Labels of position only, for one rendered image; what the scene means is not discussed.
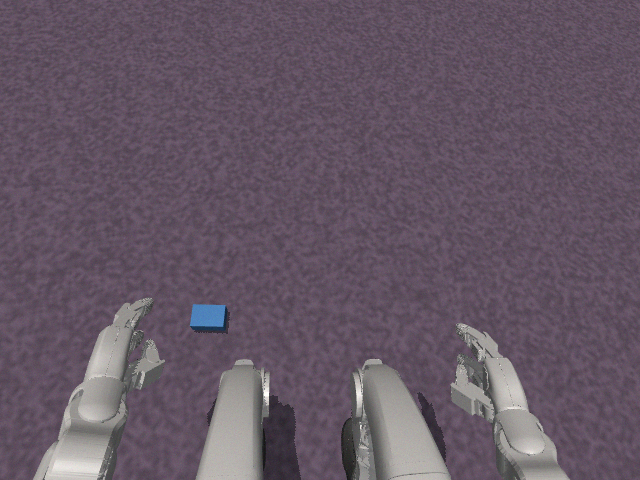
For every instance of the small box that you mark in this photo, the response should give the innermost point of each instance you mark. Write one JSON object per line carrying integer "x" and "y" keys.
{"x": 208, "y": 317}

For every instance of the right robot arm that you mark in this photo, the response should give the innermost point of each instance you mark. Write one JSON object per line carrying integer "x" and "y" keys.
{"x": 523, "y": 450}

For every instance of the right robot hand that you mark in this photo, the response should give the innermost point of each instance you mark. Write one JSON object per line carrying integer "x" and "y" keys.
{"x": 496, "y": 386}

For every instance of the left robot hand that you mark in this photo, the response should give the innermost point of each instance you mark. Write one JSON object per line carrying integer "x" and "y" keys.
{"x": 115, "y": 343}

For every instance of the left robot arm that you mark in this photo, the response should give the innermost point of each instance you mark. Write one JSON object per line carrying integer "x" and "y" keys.
{"x": 90, "y": 433}

